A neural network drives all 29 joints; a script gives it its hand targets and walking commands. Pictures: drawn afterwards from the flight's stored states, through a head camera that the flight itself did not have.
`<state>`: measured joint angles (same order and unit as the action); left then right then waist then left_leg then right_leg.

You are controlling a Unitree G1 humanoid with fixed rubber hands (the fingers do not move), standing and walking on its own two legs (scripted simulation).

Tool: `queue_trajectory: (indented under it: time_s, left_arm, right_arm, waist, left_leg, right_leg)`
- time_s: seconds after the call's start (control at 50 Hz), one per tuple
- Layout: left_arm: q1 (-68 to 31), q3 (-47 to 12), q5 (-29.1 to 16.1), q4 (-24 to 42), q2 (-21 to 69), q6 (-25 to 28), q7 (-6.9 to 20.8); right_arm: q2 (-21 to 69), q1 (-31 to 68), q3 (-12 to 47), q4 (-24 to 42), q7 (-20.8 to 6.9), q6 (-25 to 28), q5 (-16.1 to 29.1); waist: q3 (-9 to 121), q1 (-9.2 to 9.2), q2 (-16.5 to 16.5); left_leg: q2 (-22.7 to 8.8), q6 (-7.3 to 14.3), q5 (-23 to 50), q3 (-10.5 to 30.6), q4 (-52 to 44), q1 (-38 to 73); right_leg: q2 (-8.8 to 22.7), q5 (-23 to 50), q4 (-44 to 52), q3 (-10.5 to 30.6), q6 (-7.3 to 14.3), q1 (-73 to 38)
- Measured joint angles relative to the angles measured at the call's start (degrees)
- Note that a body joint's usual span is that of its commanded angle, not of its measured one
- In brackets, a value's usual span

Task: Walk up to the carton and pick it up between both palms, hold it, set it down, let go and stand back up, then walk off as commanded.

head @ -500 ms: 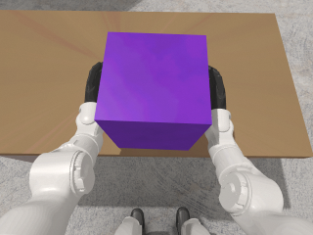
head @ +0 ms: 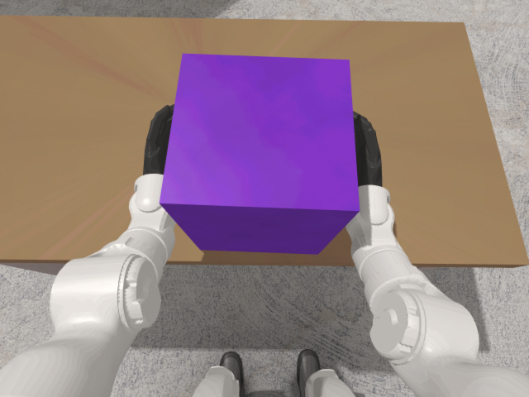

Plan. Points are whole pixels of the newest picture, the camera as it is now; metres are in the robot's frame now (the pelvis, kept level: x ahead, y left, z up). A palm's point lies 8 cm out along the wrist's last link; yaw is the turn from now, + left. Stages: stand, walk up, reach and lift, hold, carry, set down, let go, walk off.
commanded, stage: reach and lift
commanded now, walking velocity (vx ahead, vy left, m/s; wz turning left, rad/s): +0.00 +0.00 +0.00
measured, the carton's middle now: (261, 171) +0.45 +0.03 -0.03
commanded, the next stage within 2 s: none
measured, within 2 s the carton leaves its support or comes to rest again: leaves its support in 1.82 s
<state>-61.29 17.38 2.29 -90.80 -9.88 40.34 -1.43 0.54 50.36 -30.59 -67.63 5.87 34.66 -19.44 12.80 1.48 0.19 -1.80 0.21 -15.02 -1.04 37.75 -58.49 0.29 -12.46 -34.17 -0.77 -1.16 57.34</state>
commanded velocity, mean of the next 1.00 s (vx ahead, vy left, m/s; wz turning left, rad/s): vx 0.00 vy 0.00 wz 0.00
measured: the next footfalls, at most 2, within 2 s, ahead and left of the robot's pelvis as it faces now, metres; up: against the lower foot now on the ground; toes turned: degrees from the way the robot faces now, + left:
none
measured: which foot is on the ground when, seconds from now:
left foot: down 0.00-1.00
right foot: down 0.00-1.00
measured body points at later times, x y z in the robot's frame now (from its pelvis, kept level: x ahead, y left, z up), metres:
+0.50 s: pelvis +0.00 +0.00 +0.00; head +0.19 -0.01 +0.41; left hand +0.46 +0.18 -0.01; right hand +0.45 -0.13 -0.02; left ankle -0.01 +0.11 -0.70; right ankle +0.00 -0.13 -0.70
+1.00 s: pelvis +0.00 +0.00 +0.00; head +0.19 -0.01 +0.41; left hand +0.45 +0.18 -0.01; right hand +0.45 -0.13 -0.02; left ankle -0.01 +0.11 -0.70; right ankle +0.00 -0.13 -0.70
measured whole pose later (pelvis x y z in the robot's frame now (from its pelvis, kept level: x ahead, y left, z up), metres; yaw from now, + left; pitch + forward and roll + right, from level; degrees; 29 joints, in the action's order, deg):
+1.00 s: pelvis +0.00 +0.00 +0.00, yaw +0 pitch +36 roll -2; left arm -53.9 17.0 2.3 -85.6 -8.9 46.5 -2.0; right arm -0.7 50.5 -27.9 -78.1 8.3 48.9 -19.1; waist 14.4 1.9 3.3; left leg -1.9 0.2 -15.3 -1.0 37.9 -58.6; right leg 0.3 -12.6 -34.2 -1.0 -1.1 57.3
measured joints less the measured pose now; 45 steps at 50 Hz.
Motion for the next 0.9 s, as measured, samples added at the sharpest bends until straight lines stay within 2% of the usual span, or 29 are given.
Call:
queue_trajectory:
  time_s: [0.26, 0.56, 0.9]
  left_arm:
    - [0.25, 0.0, 0.0, -0.99, 0.08, 2.23, -0.01]
    - [3.31, 0.0, 0.0, 1.05, 0.67, 6.59, -0.06]
    - [5.58, 0.0, 0.0, 3.02, 0.9, 6.66, -0.21]
  right_arm:
    - [0.0, -0.01, 0.0, -2.13, 1.45, 3.6, 0.0]
    - [0.0, 0.0, -0.65, -6.45, 2.16, 12.7, 0.0]
    - [-0.82, 0.16, 0.91, -9.39, 2.29, 14.2, -0.01]
  waist:
    - [0.0, 0.11, 0.42]
    - [0.01, 1.3, 2.85]
    - [0.94, 0.83, 2.91]
  left_leg:
    - [0.0, 0.0, -0.16, 0.0, 0.15, -0.07]
    - [-0.04, 0.0, -0.07, 0.0, 0.15, -0.08]
    - [-0.06, 0.0, -0.26, 0.0, 0.15, -0.07]
  right_leg:
    - [0.0, -0.01, 0.0, -0.01, 0.0, 0.0]
    - [0.0, -0.04, 0.0, -0.12, 0.05, 0.0]
    - [0.0, -0.14, 0.0, -0.17, 0.05, 0.0]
